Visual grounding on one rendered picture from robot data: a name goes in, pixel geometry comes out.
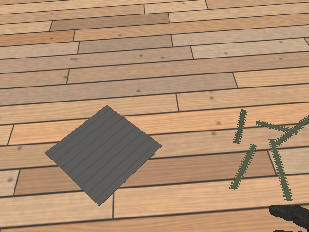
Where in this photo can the robot right hand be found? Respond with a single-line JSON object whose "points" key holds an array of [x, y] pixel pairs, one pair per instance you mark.
{"points": [[296, 214]]}

